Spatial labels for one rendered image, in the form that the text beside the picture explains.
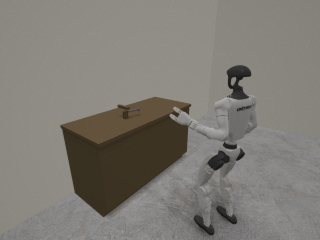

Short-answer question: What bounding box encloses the left robot upper arm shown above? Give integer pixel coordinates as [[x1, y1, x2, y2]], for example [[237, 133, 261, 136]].
[[214, 98, 230, 142]]

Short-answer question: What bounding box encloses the right robot shin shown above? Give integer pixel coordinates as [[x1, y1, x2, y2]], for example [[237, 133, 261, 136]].
[[219, 176, 234, 216]]

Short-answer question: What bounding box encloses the counter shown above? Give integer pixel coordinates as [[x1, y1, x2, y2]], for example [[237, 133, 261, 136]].
[[60, 97, 191, 217]]

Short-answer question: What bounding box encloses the left robot foot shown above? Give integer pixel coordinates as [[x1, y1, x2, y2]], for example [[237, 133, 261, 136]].
[[194, 215, 215, 236]]

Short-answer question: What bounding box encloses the tap lever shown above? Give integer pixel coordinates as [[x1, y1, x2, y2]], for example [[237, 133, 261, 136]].
[[128, 108, 140, 113]]

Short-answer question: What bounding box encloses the robot left hand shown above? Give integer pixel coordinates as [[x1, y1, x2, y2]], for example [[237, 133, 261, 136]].
[[169, 107, 191, 126]]

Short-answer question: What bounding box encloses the left robot forearm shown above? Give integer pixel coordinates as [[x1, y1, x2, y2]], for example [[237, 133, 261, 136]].
[[187, 119, 225, 140]]

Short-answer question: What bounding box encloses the right robot upper arm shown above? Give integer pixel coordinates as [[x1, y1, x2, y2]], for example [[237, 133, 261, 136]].
[[247, 95, 258, 130]]

